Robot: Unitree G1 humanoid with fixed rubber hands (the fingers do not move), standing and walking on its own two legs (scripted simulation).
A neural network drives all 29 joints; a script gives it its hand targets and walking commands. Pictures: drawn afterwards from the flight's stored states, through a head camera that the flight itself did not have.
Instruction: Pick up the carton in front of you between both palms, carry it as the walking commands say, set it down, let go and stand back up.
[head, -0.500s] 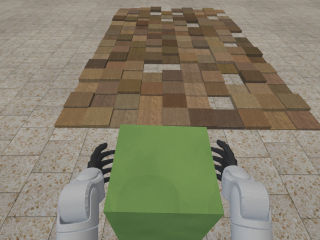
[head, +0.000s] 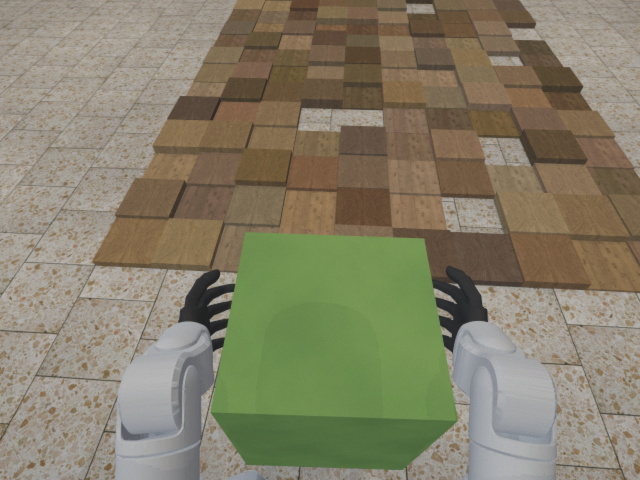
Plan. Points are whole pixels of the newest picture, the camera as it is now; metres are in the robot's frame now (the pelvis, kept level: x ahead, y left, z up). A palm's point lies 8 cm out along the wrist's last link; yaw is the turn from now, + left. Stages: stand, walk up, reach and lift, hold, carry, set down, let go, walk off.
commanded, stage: carry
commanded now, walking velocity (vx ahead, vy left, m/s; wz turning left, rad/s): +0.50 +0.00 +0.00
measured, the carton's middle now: (329, 359) +0.28 +0.01 +0.00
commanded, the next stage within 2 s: none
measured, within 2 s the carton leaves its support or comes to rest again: neither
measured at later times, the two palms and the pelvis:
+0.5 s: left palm (243, 130) +0.63 +0.17 +0.09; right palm (427, 136) +0.60 -0.13 +0.11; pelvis +0.34 +0.04 +0.00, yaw -4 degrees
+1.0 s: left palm (292, 9) +1.05 +0.12 +0.13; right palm (424, 7) +1.06 -0.18 +0.13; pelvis +0.65 -0.03 -0.01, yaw -2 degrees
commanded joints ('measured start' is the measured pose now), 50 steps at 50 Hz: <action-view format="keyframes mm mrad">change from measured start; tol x32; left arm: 1 -492 -907 -737 -116 -438 -19 -275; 24 -530 -845 -721 -160 -378 12 -216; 50 -1544 -912 -441 257 -506 117 -189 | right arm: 1 -356 949 736 -38 367 -9 232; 25 -477 831 712 -139 454 53 264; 50 -1363 914 410 390 421 141 150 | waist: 1 -9 -124 -297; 14 -59 284 -391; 35 -5 152 -241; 38 41 -334 -464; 50 43 -94 -471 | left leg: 1 -103 -3 27 -152 81 -5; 11 400 -134 220 -519 159 41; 14 879 340 -640 -758 -26 255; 33 671 134 46 -659 467 120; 36 564 57 139 -243 572 61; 38 79 -141 28 269 -180 10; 40 -100 -95 -121 485 -225 68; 50 -246 -34 -50 74 -42 45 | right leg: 1 365 -237 195 -108 371 -60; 11 240 -155 -22 229 668 23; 15 -458 -14 204 1016 -245 58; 31 -409 -12 34 287 161 26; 36 73 78 -26 201 60 -10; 39 465 -353 800 -13 -66 -201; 50 474 -222 326 104 558 -152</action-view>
